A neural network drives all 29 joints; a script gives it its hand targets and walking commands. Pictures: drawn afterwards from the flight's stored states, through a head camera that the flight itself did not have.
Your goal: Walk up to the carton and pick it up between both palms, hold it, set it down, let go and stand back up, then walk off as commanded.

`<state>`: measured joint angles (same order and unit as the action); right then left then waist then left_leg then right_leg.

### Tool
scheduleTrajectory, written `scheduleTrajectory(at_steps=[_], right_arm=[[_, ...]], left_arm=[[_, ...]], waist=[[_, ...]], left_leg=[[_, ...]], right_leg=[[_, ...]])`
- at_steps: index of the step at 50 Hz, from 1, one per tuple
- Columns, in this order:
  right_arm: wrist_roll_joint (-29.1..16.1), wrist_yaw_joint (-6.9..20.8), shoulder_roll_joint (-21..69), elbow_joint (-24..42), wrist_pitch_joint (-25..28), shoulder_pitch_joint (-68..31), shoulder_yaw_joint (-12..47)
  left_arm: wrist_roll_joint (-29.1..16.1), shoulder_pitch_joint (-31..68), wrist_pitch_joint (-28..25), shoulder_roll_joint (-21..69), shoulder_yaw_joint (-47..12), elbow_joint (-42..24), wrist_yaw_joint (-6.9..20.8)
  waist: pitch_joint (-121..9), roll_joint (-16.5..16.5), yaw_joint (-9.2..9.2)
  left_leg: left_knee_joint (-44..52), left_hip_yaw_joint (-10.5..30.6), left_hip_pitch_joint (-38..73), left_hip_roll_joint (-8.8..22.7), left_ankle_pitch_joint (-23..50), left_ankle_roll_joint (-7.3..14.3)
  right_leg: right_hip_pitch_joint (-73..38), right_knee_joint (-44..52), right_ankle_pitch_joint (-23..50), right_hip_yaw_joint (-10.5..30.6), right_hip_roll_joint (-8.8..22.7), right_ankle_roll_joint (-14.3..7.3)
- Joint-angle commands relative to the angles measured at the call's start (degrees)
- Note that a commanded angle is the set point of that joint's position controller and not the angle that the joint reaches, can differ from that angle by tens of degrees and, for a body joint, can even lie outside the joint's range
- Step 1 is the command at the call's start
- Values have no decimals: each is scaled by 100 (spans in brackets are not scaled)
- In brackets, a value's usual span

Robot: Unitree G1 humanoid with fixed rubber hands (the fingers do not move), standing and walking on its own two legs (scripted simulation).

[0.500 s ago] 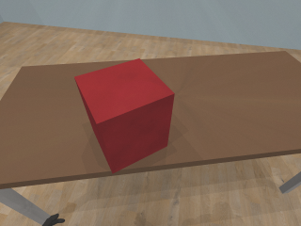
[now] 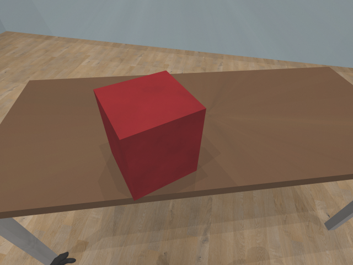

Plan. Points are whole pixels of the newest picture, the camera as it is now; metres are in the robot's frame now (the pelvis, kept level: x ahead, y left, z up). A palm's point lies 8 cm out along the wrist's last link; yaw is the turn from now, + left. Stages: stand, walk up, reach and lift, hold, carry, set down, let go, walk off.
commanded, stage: walk up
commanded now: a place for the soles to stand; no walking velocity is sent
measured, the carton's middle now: (150, 134) +0.47 +0.09 +0.04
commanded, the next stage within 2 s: reach and lift in 0.38 s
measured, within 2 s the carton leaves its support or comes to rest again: neither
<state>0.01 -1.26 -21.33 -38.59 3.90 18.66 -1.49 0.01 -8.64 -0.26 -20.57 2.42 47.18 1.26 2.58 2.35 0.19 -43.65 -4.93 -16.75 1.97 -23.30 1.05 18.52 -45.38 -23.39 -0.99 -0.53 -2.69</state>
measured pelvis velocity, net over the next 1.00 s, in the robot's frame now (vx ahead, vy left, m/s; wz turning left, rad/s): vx -0.02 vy -0.04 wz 0.00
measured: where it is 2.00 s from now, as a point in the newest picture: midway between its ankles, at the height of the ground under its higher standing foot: outside the picture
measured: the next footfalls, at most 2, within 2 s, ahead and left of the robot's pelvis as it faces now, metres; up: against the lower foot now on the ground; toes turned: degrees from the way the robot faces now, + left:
none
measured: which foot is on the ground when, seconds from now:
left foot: down 0.00-1.00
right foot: down 0.00-1.00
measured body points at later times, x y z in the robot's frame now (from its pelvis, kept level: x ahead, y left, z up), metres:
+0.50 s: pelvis +0.00 +0.00 +0.00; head +0.00 +0.00 +0.45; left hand +0.14 +0.29 -0.11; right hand +0.10 -0.31 -0.09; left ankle +0.01 +0.12 -0.71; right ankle +0.02 -0.09 -0.71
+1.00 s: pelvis -0.02 -0.04 +0.02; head -0.01 -0.03 +0.46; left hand +0.13 +0.24 -0.07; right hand +0.13 -0.33 -0.06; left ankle +0.01 +0.12 -0.71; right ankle +0.02 -0.09 -0.71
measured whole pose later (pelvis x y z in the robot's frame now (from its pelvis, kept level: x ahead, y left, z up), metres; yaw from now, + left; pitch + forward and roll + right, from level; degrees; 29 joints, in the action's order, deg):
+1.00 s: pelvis -0.02 -0.04 +0.02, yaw +0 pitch -2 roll +4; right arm 0.8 6.9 -21.3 -50.4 18.5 11.6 -1.7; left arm 0.1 -11.9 9.6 -16.6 4.5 29.9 -4.3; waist 2.3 6.0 -2.3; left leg -30.7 -4.9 -14.0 1.6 -14.5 -0.5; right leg 19.0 -39.4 -18.4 -1.3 -0.7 -4.9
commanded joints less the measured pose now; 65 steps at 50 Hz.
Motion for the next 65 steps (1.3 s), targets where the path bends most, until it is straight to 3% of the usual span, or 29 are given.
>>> scheduleTrajectory(at_steps=[1, 3, 4, 5, 6, 7, 9, 11, 13, 14, 16, 18, 19, 20, 22, 23, 25, 27, 32, 34, 35, 39, 41, 43, 51, 56, 57, 59, 65], right_arm=[[195, -93, -1727, -212, 308, 185, -483], [168, -105, -1770, -179, 308, -38, -447], [188, -83, -1610, -121, 290, -125, -427], [159, -80, -1513, -70, 283, -256, -377], [127, -62, -1325, -2, 263, -379, -375], [103, -72, -1258, -41, 250, -221, -334], [69, -92, -1219, -156, 216, -14, -325], [94, -96, -1296, -225, 229, 265, -342], [173, -111, -1645, -225, 304, 278, -419], [162, -104, -1722, -216, 335, 270, -458], [160, -101, -1715, -174, 310, -1, -477], [147, -93, -1544, -28, 288, -113, -414], [117, -82, -1440, 2, 268, -166, -394], [824, 230, -574, -1601, 1302, -1978, -674], [712, 505, -932, -1629, 1356, -1754, -785], [686, 549, -954, -1558, 1343, -1712, -834], [556, 531, -973, -1221, 1399, -1523, -855], [477, 499, -998, -883, 1536, -1494, -896], [346, 536, -1146, -340, 1640, -1076, -864], [234, 552, -1066, -193, 1704, -971, -667], [186, 577, -1080, -193, 1701, -808, -633], [-246, 698, -1063, -87, 1698, -901, -409], [-320, 720, -1002, -182, 1693, -861, -326], [-431, 763, -845, -7, 1671, -1004, -218], [-888, 940, -648, 1048, 1697, -910, -367], [-868, 984, -473, 1573, 1491, -1024, -273], [-944, 986, -532, 1734, 1403, -908, -338], [-1028, 992, -522, 1941, 1249, -994, -202], [-1227, 1159, -782, 1856, 952, -1099, -297]], left_arm=[[131, 590, -90, -1204, 287, -551, 49], [131, 376, -139, -1234, 328, -457, 33], [132, 341, -180, -1292, 338, -411, 53], [102, 234, -227, -1283, 341, -437, 65], [127, 164, -265, -1456, 347, -428, 57], [125, 214, -264, -1521, 389, -423, 39], [114, 360, -240, -1567, 358, -425, 26], [120, 533, -191, -1457, 290, -450, 11], [94, 606, -144, -1233, 269, -568, 18], [91, 514, -122, -1180, 281, -586, 15], [75, 349, -135, -1195, 296, -481, 14], [102, 269, -204, -1348, 350, -445, 22], [103, 156, -249, -1421, 388, -430, 13], [401, 1810, 895, -402, 669, -1552, -328], [535, 1443, 1526, -314, 571, -1752, -466], [463, 1524, 1577, -304, 469, -2008, -473], [395, 1256, 1691, -373, 511, -2307, -471], [299, 1052, 1681, -380, 538, -2581, -510], [97, 430, 1383, -209, 463, -2734, -587], [74, 151, 1322, -137, 540, -2440, -565], [100, -31, 1265, -32, 538, -2451, -568], [199, -238, 1043, 107, 707, -2493, -606], [254, -193, 933, 172, 723, -2519, -649], [264, -53, 833, 112, 769, -2571, -701], [-129, 230, 271, 171, 248, -4048, -1089], [-408, 602, 255, 133, 116, -4032, -1205], [-481, 491, 298, 195, 31, -4084, -1204], [-439, 598, 398, 170, 162, -4022, -1197], [-332, 486, 573, 574, 83, -4199, -1316]], waist=[[41, -477, 40], [12, -605, -147], [1, -378, -162], [-167, -466, -230], [-330, -160, -187], [-340, -1, -74], [-195, 189, 1], [-169, 289, 145], [-126, -391, 63], [-166, -465, 31], [-211, -546, -116], [-288, -354, -166], [-381, -215, -197], [316, -866, 288], [363, -946, 223], [231, -823, 314], [-24, -303, 235], [-627, 77, 105], [-1223, 539, 137], [-1157, 717, -82], [-1124, 639, -38], [-1015, 486, -421], [-749, 465, -343], [-549, 318, -516], [-728, 172, -502], [-461, 560, -384], [-473, 662, -303], [-224, 720, -405], [-382, 455, -421]], left_leg=[[1926, 2800, 215, 1490, 467, 1076], [1652, 2595, -191, 1548, 1272, 1140], [1408, 2171, -430, 1273, 1443, 943], [1119, 1610, -656, 907, 1594, 640], [625, 1128, -676, 465, 1637, 338], [318, 788, -592, 154, 1349, 216], [193, 528, -282, -36, 645, 160], [668, 820, 164, 107, 751, 253], [1422, 2139, 288, 882, 1148, 681], [1554, 2532, 289, 1344, 1538, 966], [1325, 2259, 34, 1409, 2023, 1089], [926, 1685, -440, 1032, 2114, 726], [593, 1304, -732, 629, 1972, 431], [1055, 296, -974, 170, 613, -174], [1132, 367, -752, 376, 162, -6], [1119, 407, -576, 341, 131, 2], [966, 401, 115, 238, 590, -14], [892, 422, 778, 169, 1127, -17], [1132, 458, 1145, 69, 1697, 48], [1243, 426, 960, 20, 1796, 88], [1312, 425, 991, -17, 1846, 68], [1543, 347, 848, -119, 2177, -1], [1611, 360, 685, -108, 1993, -10], [1737, 350, 490, -155, 1740, 6], [1971, 274, 250, -148, 698, 38], [1853, 272, 91, -266, 96, 137], [1840, 292, 150, -266, 64, 117], [1674, 292, 133, -316, 199, 98], [1912, 327, -102, -173, 301, -23]], right_leg=[[851, 274, 25, 326, 207, -74], [230, 580, 52, 482, 267, -152], [-81, 832, 517, 554, 351, -208], [-491, 1220, 817, 765, 510, -300], [-598, 1598, 990, 1250, 803, -468], [-520, 1793, 932, 1720, 1091, -698], [-109, 1821, 852, 1842, 1376, -933], [313, 1466, 954, 1379, 1099, -680], [660, 475, 1029, 650, 436, -170], [599, 198, 613, 350, 265, -64], [243, 436, 364, 382, 295, -154], [-386, 930, 1086, 743, 471, -305], [-736, 1355, 1293, 1135, 723, -466], [753, 880, 702, -228, 350, -106], [789, 638, 484, -311, 295, -203], [802, 619, 412, -315, 252, -198], [930, 893, 888, -185, 347, -130], [902, 1094, 1591, -158, 362, -62], [306, 1394, 2579, -192, 132, -10], [-37, 1550, 2949, -58, 177, 42], [-125, 1596, 2994, -17, 153, 44], [-623, 1843, 3275, 156, 147, 72], [-664, 1952, 3082, 258, 263, 106], [-747, 2154, 2664, 504, 356, 125], [-617, 2673, 239, 1091, 610, 93], [-250, 3037, -1487, 1497, 867, 81], [-263, 3119, -1543, 1556, 897, 93], [-25, 3264, -1934, 1828, 1090, 38], [-496, 3193, -1245, 1602, 937, 89]])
